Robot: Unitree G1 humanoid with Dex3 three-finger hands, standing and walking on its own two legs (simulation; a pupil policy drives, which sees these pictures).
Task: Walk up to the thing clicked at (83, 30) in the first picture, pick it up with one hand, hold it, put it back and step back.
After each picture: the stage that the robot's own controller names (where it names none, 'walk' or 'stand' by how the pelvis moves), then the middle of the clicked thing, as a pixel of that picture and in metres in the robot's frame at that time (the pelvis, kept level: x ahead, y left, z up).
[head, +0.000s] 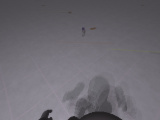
stand; (83, 32) +2.20 +0.25 -0.65
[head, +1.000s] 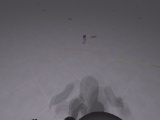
walk; (84, 39) +2.06 +0.16 -0.64
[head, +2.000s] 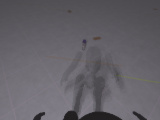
walk; (84, 45) +1.43 +0.12 -0.64
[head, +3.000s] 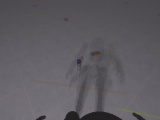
walk; (78, 65) +0.92 +0.18 -0.64
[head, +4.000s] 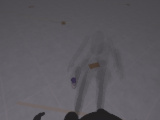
walk; (73, 83) +0.57 +0.18 -0.65
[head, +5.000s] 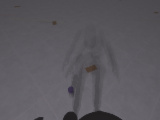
stand; (71, 92) +0.41 +0.20 -0.64
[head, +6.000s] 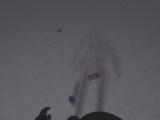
stand; (72, 101) +0.35 +0.21 -0.65
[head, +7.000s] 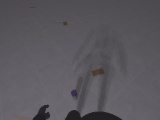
stand; (74, 95) +0.37 +0.18 -0.64
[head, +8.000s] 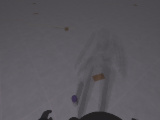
stand; (75, 101) +0.34 +0.19 -0.66
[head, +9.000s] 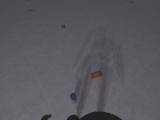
walk; (73, 98) +0.35 +0.19 -0.65
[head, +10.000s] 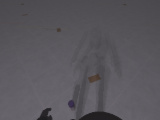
stand; (72, 106) +0.28 +0.20 -0.65
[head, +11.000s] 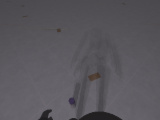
stand; (72, 103) +0.32 +0.21 -0.66
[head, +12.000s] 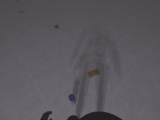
stand; (72, 99) +0.33 +0.22 -0.65
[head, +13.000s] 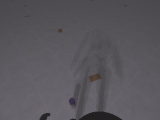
stand; (72, 103) +0.32 +0.20 -0.66
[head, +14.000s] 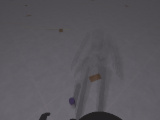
stand; (72, 103) +0.32 +0.20 -0.66
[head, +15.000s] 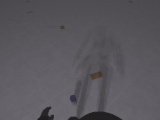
go down; (73, 100) +0.33 +0.20 -0.65
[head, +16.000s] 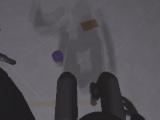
go down; (58, 60) +0.43 +0.20 -0.24
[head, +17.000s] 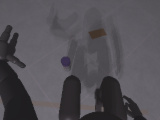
approach; (66, 65) +0.43 +0.18 -0.27
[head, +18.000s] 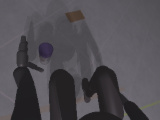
close in; (45, 55) +0.43 +0.21 -0.17
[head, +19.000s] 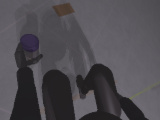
close; (32, 52) +0.44 +0.24 -0.16
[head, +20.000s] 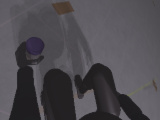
lift; (33, 53) +0.42 +0.23 -0.17
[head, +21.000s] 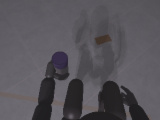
lift; (62, 68) +0.34 +0.20 -0.01
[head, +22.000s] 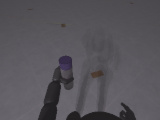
hold; (67, 74) +0.32 +0.17 +0.05
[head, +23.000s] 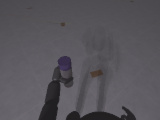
hold; (66, 73) +0.33 +0.17 +0.05
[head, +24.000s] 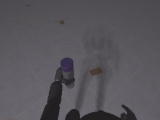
crouch; (68, 75) +0.33 +0.16 +0.02
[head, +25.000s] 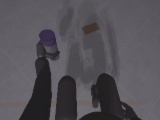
crouch; (51, 48) +0.48 +0.21 -0.05
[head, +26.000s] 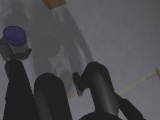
lower; (19, 47) +0.48 +0.25 -0.17
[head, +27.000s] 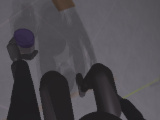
lower; (27, 48) +0.45 +0.26 -0.18
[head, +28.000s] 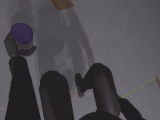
lower; (25, 43) +0.47 +0.26 -0.17
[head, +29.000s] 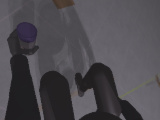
lower; (28, 42) +0.47 +0.25 -0.18
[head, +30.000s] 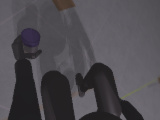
loosen; (31, 47) +0.46 +0.24 -0.18
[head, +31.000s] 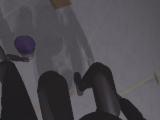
rise; (27, 50) +0.44 +0.24 -0.18
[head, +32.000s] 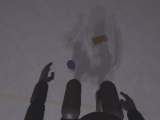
walk; (71, 67) +0.45 +0.17 -0.36
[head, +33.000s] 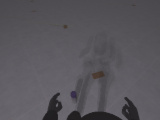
stand; (74, 97) +0.38 +0.17 -0.59
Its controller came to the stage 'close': yes
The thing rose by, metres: 0.69
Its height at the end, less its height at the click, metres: +0.00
